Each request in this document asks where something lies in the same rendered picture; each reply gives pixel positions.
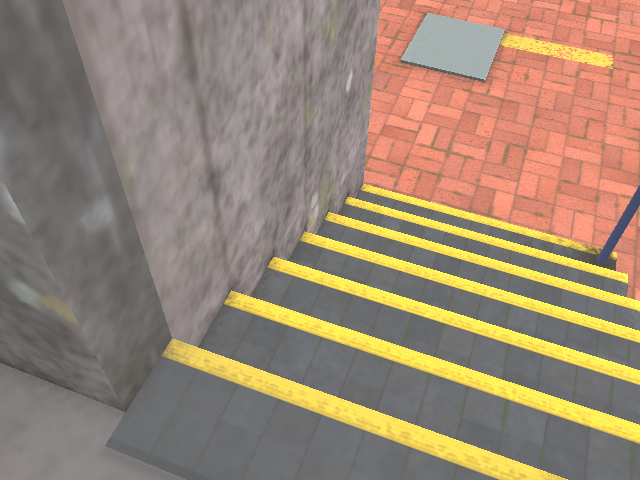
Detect stairs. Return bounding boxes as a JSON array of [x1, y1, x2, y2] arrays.
[[198, 184, 640, 480]]

